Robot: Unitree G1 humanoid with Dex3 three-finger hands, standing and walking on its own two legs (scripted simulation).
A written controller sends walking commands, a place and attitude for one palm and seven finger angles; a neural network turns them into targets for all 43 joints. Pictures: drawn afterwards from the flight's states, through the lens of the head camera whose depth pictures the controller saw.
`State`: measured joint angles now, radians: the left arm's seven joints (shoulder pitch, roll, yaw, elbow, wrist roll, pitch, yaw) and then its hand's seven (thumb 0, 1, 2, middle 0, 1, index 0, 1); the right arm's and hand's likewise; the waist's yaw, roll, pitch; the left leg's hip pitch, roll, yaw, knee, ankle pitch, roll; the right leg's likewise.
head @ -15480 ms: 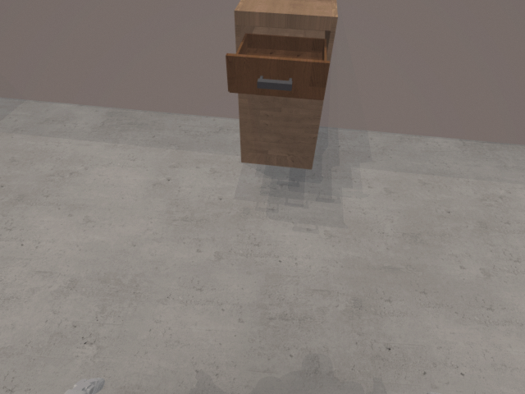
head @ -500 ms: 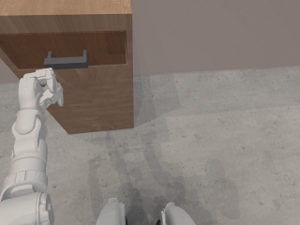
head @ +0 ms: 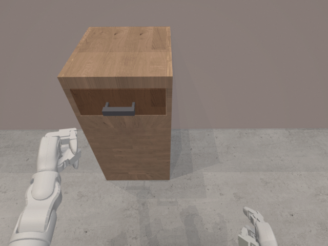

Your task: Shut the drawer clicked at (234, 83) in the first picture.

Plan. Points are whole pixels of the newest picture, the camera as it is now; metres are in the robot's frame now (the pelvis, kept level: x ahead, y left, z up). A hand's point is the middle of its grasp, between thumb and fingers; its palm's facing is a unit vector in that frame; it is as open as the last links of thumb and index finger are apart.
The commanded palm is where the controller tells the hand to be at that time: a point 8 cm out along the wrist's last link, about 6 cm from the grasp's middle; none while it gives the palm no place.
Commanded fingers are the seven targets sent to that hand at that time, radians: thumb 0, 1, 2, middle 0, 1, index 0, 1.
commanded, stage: draw the hand back to the body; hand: left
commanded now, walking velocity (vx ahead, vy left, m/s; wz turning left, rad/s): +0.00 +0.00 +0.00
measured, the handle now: (119, 107) +0.62 +0.22 -0.07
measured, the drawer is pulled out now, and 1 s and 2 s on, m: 0.00 0.00 0.00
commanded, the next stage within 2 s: step back with the hand held close in 0.60 s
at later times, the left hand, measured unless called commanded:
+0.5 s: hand (29, 182) +0.18 +0.23 +0.19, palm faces +0.40 -0.82 -0.40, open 3.3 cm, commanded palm +0.14 +0.27 +0.19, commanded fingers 0.00 0.90 0.90 -1.40 -1.60 -1.40 -1.60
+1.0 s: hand (36, 177) +0.20 +0.24 +0.16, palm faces +0.28 -0.83 -0.48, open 3.3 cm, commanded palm +0.14 +0.28 +0.19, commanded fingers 0.00 0.90 0.90 -1.40 -1.60 -1.40 -1.60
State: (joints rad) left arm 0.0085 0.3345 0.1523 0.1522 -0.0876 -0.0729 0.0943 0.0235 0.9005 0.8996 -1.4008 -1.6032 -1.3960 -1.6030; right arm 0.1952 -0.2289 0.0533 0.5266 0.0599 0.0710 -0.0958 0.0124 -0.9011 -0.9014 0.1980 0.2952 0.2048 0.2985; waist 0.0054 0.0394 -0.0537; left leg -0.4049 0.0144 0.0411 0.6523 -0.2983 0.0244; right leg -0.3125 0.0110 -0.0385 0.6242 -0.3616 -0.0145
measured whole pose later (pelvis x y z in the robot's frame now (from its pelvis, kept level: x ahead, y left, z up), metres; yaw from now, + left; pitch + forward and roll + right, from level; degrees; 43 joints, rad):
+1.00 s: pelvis +0.00 +0.00 +0.02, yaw -1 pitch +0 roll -1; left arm 0.61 0.37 0.33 -0.47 -0.07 -0.17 0.09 0.02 0.90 0.90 -1.40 -1.60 -1.40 -1.60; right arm 0.16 -0.24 -0.02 0.55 0.01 0.04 -0.06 0.01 -0.90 -0.90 0.20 0.30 0.21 0.30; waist -0.01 0.06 0.03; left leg -0.24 0.01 0.06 0.43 -0.19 0.03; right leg -0.15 0.01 -0.02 0.39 -0.24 0.00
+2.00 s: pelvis -0.18 +0.00 +0.00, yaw -1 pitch +4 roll -4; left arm 0.61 0.47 0.38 -0.67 -0.06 -0.31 0.10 0.02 0.89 0.90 -1.41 -1.60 -1.40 -1.60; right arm 0.10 -0.18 0.00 0.63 -0.02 -0.08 -0.04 0.01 -0.90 -0.90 0.20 0.30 0.21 0.30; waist 0.01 0.05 0.06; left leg -0.57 0.08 0.01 0.37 0.12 0.02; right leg -0.07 0.11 -0.01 0.40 -0.41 -0.03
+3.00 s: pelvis -0.23 +0.05 -0.01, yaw +1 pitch -1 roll +1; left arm 0.25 0.24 0.07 0.40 0.03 0.06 0.01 0.01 0.91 0.90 -1.29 -1.50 -1.29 -1.50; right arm 0.17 -0.25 -0.01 0.75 -0.04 -0.02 -0.01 0.01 -0.90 -0.90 0.20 0.30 0.21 0.30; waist -0.05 -0.01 0.01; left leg -0.42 -0.04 0.03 0.61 -0.18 0.05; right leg -0.39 -0.02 0.03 0.88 -0.53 0.00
